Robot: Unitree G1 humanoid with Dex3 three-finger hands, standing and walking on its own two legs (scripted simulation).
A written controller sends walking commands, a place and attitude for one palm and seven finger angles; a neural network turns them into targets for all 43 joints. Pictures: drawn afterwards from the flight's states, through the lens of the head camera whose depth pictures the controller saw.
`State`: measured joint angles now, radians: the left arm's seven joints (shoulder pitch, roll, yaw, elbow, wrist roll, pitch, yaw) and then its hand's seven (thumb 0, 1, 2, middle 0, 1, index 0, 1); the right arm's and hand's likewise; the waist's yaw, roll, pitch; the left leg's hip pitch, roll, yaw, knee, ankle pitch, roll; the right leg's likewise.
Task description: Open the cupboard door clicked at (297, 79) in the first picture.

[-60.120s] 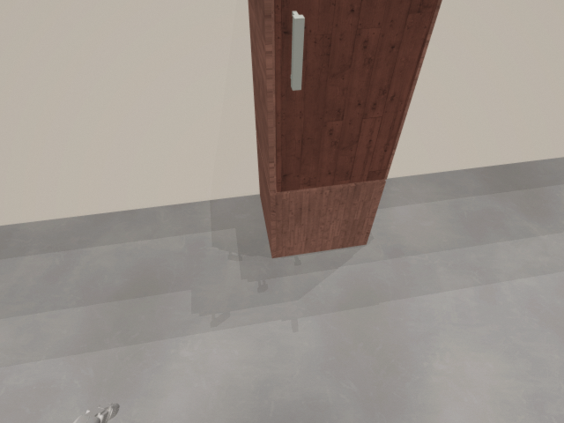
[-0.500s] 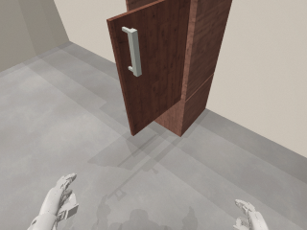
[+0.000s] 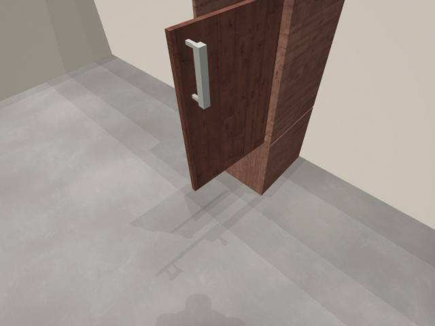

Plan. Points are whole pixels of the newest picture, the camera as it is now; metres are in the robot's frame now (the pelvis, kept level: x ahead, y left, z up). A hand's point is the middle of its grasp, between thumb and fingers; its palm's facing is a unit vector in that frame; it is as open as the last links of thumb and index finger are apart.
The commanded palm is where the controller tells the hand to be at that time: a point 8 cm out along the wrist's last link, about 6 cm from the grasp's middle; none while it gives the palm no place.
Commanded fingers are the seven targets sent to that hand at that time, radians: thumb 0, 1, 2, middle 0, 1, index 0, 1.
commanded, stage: let the arm hang, fingers relaxed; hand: left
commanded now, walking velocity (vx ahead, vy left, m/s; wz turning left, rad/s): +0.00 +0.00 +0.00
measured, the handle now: (197, 75) +0.65 +0.09 +0.13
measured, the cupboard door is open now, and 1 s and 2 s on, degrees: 84 84 84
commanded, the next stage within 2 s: look to check the result in 0.44 s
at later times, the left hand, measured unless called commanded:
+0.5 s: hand out of the picture +0.07 +0.18 -0.17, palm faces +0.00 -0.97 -0.23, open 7.3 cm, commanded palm none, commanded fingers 0.00 0.90 0.90 -0.20 -0.30 -0.20 -0.30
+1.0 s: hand out of the picture +0.07 +0.17 -0.17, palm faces +0.01 -0.97 -0.24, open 7.4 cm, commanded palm none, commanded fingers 0.00 0.90 0.90 -0.20 -0.30 -0.20 -0.30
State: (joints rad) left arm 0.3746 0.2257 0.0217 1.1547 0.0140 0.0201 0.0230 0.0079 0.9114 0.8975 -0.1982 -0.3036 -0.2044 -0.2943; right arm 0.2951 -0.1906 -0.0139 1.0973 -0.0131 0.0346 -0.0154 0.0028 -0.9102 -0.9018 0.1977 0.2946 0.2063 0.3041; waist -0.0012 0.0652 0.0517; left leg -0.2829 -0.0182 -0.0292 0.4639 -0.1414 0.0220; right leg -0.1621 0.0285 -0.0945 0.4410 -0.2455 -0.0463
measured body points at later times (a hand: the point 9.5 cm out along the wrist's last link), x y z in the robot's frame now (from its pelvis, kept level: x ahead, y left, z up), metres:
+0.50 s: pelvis +0.04 -0.01 +0.00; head +0.05 -0.02 +0.45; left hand +0.07 +0.23 -0.15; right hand +0.04 -0.23 -0.16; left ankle +0.07 +0.10 -0.74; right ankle +0.00 -0.09 -0.74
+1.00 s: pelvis +0.06 -0.02 +0.01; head +0.07 -0.03 +0.45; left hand +0.07 +0.22 -0.15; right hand +0.09 -0.27 -0.15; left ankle +0.07 +0.10 -0.74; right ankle +0.00 -0.09 -0.74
